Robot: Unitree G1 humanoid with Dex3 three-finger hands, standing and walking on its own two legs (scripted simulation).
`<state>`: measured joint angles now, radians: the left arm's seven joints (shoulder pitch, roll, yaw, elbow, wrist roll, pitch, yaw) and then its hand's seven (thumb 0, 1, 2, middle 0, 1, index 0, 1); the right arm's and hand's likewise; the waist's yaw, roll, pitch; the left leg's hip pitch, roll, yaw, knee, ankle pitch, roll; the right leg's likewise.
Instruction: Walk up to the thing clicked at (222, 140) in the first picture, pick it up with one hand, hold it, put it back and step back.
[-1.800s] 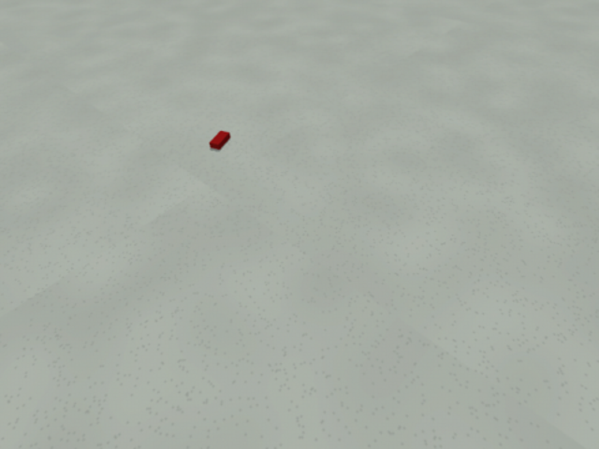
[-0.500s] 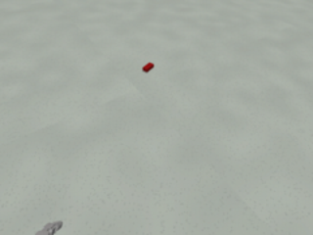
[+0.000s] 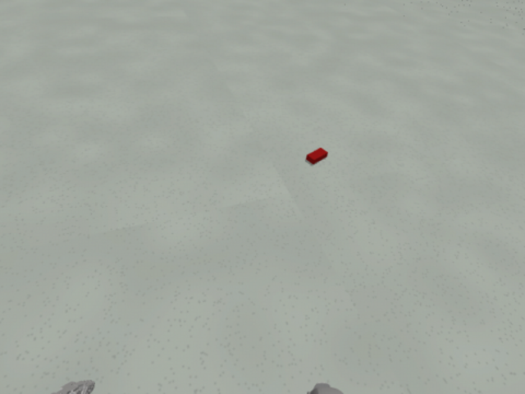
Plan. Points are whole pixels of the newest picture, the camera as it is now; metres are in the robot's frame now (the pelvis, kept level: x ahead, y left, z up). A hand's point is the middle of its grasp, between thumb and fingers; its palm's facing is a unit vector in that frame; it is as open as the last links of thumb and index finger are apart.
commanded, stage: walk up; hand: left
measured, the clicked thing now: (317, 155) +1.63 -0.39 -0.76
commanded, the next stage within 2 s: none
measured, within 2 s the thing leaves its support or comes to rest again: neither
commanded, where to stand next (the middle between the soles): +1.50 -0.81 m, yaw +40 degrees
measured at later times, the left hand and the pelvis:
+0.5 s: hand (192, 345) +0.26 +0.14 -0.15, palm faces +0.27 -0.90 -0.35, open 7.4 cm; pelvis +0.31 -0.14 -0.01, yaw +15 degrees
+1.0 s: hand (254, 208) +0.61 +0.03 -0.15, palm faces +0.30 -0.88 -0.36, open 7.4 cm; pelvis +0.58 -0.29 -0.04, yaw +22 degrees
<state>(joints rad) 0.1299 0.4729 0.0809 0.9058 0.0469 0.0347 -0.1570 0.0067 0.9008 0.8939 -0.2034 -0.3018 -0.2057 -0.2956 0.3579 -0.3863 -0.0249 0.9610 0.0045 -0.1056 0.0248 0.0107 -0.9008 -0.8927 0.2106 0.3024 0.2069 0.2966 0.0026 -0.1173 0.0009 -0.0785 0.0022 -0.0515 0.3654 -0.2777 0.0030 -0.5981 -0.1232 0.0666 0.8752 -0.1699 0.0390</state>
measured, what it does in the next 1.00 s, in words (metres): walks ahead, turning left: right foot, then left foot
